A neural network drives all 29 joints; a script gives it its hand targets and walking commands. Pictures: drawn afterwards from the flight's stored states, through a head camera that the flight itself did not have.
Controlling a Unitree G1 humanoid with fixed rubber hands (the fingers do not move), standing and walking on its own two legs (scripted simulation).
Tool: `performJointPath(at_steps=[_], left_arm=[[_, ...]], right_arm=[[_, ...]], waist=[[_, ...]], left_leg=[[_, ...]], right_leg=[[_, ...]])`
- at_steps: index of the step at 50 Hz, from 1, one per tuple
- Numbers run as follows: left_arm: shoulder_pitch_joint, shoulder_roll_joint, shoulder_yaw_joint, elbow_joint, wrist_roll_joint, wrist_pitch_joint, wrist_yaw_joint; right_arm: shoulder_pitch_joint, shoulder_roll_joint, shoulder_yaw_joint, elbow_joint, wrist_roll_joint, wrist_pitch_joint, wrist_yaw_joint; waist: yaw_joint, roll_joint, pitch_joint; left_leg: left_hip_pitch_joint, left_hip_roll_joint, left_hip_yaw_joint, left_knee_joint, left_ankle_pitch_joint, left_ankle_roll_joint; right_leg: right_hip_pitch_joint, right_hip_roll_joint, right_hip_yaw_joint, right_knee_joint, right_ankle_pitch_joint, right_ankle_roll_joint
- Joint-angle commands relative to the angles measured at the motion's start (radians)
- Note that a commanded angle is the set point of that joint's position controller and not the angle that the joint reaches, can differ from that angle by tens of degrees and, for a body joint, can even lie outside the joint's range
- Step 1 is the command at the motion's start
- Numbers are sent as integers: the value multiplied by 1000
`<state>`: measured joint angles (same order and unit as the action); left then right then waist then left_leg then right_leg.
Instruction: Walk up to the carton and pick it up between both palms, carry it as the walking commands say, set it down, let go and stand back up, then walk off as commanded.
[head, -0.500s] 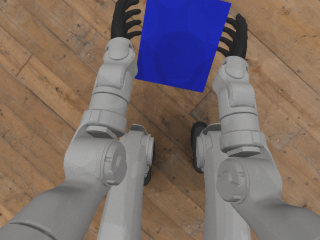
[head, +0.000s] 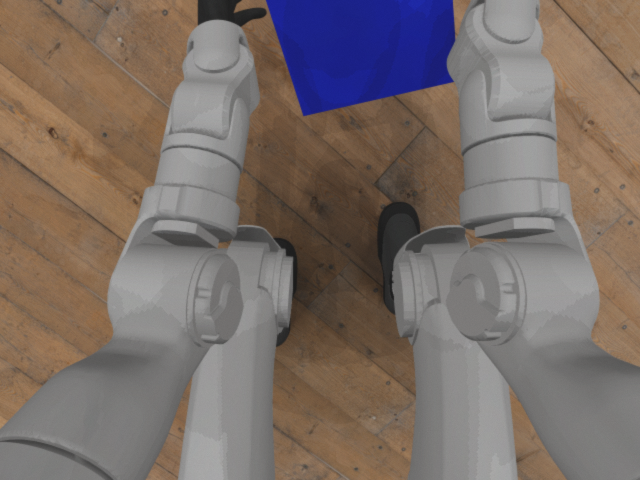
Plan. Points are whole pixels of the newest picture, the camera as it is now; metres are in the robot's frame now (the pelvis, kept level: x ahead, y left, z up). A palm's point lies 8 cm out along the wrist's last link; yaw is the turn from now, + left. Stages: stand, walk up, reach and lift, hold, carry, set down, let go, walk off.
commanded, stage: set down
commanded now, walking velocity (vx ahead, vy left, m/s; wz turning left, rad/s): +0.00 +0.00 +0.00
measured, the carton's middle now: out of the picture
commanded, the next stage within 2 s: none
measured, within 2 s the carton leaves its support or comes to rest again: neither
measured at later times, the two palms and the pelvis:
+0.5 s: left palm (237, 8) +0.55 +0.09 -0.22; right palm out of the picture +0.57 -0.17 -0.19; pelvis +0.01 +0.00 -0.03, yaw +0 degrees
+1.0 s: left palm (234, 0) +0.56 +0.09 -0.23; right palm out of the picture +0.58 -0.16 -0.19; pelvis +0.02 +0.00 -0.03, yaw +1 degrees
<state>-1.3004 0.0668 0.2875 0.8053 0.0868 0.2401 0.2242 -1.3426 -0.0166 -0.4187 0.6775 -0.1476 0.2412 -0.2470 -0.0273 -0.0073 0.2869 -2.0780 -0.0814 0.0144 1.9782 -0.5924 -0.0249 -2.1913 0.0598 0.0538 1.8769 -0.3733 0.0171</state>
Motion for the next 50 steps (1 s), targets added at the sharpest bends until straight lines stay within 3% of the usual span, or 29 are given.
performJointPath(at_steps=[1, 2, 3, 4, 5, 8, 9, 11, 12, 13, 15, 16, 17, 19, 23, 25, 29, 31, 37, 39, 40, 41, 43, 44, 45, 46, 47, 48, 50], left_arm=[[-870, -827, -482, -226, -132, -74, -340], [-911, -809, -471, -235, -140, -82, -340], [-922, -796, -502, -292, -168, -95, -338], [-925, -800, -526, -291, -185, -98, -337], [-940, -812, -564, -312, -198, -104, -331], [-966, -755, -565, -300, -226, -121, -319], [-976, -737, -551, -255, -206, -114, -322], [-855, -691, -474, -115, -139, -108, -330], [-872, -667, -457, -148, -135, -113, -330], [-853, -692, -447, -101, -143, -107, -339], [-819, -673, -428, -107, -117, -112, -338], [-817, -645, -421, -85, -114, -108, -340], [-780, -660, -393, -43, -105, -102, -344], [-809, -641, -402, -95, -109, -107, -347], [-734, -638, -368, -59, -60, -94, -345], [-699, -657, -382, -49, -51, -90, -340], [-643, -654, -346, 0, -23, -86, -345], [-689, -653, -340, -47, -35, -93, -346], [-633, -658, -331, 26, -23, -79, -347], [-625, -622, -318, 12, -22, -82, -344], [-667, -626, -333, -20, -27, -88, -341], [-662, -616, -321, 3, -13, -87, -342], [-623, -617, -314, 33, -6, -79, -341], [-597, -592, -303, 13, 15, -83, -339], [-606, -590, -312, 16, 6, -83, -338], [-608, -590, -289, 16, 8, -88, -336], [-621, -580, -296, 7, 6, -86, -338], [-588, -575, -279, 35, 25, -84, -337], [-574, -594, -285, 51, 19, -80, -342]], right_arm=[[-425, 910, 408, 289, 19, 13, 340], [-413, 932, 397, 339, 0, 22, 344], [-428, 918, 421, 272, 18, 9, 341], [-413, 905, 404, 280, 14, 5, 344], [-449, 918, 426, 226, 46, -6, 346], [-410, 918, 419, 287, 43, -7, 345], [-377, 894, 373, 381, 12, 0, 352], [-326, 881, 326, 452, -11, 3, 372], [-313, 889, 304, 460, -12, 6, 385], [-321, 845, 295, 440, -27, 3, 384], [-304, 842, 279, 451, -25, 4, 389], [-298, 813, 266, 453, -32, 4, 393], [-307, 829, 268, 466, -33, 10, 396], [-280, 817, 258, 465, -33, 12, 399], [-315, 843, 280, 461, -7, 16, 417], [-295, 831, 250, 481, -12, 16, 425], [-253, 812, 219, 488, -49, 19, 431], [-247, 802, 222, 502, -54, 18, 430], [-214, 761, 172, 528, -90, 19, 438], [-221, 748, 168, 522, -82, 19, 439], [-218, 755, 164, 525, -83, 18, 439], [-223, 750, 162, 537, -83, 20, 442], [-221, 714, 148, 522, -89, 13, 441], [-180, 740, 146, 544, -89, 19, 445], [-186, 726, 133, 547, -90, 14, 442], [-210, 747, 154, 533, -83, 13, 443], [-182, 729, 141, 543, -87, 19, 446], [-170, 724, 119, 565, -106, 22, 446], [-156, 710, 103, 562, -119, 20, 448]], waist=[[-87, 38, -1362], [-99, 20, -1349], [-94, 15, -1422], [-122, 43, -1404], [-107, 52, -1483], [-117, 26, -1432], [-130, 42, -1294], [-89, 46, -1079], [-74, 54, -1052], [-108, 35, -1037], [-92, 42, -1003], [-108, 39, -975], [-101, 7, -969], [-98, 20, -1012], [-39, 24, -1005], [-61, 68, -958], [-62, 66, -908], [-77, 34, -934], [-92, 69, -856], [-85, 70, -850], [-102, 71, -858], [-72, 73, -835], [-96, 78, -852], [-70, 79, -824], [-82, 88, -835], [-48, 66, -832], [-86, 69, -843], [-75, 76, -796], [-102, 79, -782]], left_leg=[[282, -109, 44, -125, 158, -5], [274, -105, 51, -110, 145, -8], [293, -104, 48, -99, 185, -7], [289, -104, 50, -93, 195, -13], [344, -106, 39, -86, 243, -9], [311, -96, 42, -57, 260, -14], [235, -95, 49, -62, 194, -19], [154, -89, 38, -78, 147, -9], [132, -90, 45, -70, 133, -10], [133, -86, 34, -70, 114, -11], [124, -88, 38, -72, 139, -10], [105, -86, 37, -66, 99, -8], [93, -84, 33, -69, 85, -3], [71, -84, 45, -47, 105, -8], [130, -80, 36, -48, 145, -2], [125, -86, 30, -55, 147, 0], [95, -91, 34, -56, 160, -3], [75, -86, 39, -42, 143, -9], [104, -92, 21, -55, 141, -15], [91, -84, 12, -53, 132, -8], [98, -85, 18, -55, 137, -11], [82, -88, 20, -55, 135, -14], [84, -84, 16, -51, 138, -14], [78, -86, 20, -62, 150, -11], [78, -86, 22, -59, 139, -16], [77, -86, 21, -54, 146, -10], [71, -81, 25, -53, 121, -10], [71, -84, 20, -66, 121, -7], [58, -85, 13, -65, 122, -9]], right_leg=[[833, 75, -118, 40, 162, -18], [847, 80, -112, 37, 154, -14], [863, 84, -114, 57, 196, -17], [858, 79, -116, 66, 219, -24], [887, 78, -112, 88, 266, -24], [873, 77, -112, 105, 301, -20], [827, 75, -99, 87, 245, -25], [694, 83, -99, 88, 188, -23], [670, 86, -85, 89, 173, -29], [690, 81, -90, 91, 157, -29], [678, 78, -96, 97, 176, -27], [661, 71, -92, 95, 137, -27], [665, 69, -95, 94, 122, -23], [702, 70, -87, 112, 160, -30], [658, 65, -92, 121, 156, -18], [594, 68, -88, 127, 161, -27], [573, 69, -92, 121, 169, -24], [605, 67, -84, 115, 165, -25], [531, 58, -89, 115, 125, -34], [513, 54, -82, 127, 120, -36], [525, 52, -87, 131, 135, -35], [526, 52, -71, 124, 128, -38], [519, 45, -86, 134, 123, -34], [501, 49, -82, 128, 136, -31], [522, 49, -77, 127, 134, -33], [501, 47, -76, 131, 132, -31], [518, 47, -75, 126, 125, -32], [474, 43, -83, 127, 110, -29], [478, 46, -77, 122, 117, -36]])
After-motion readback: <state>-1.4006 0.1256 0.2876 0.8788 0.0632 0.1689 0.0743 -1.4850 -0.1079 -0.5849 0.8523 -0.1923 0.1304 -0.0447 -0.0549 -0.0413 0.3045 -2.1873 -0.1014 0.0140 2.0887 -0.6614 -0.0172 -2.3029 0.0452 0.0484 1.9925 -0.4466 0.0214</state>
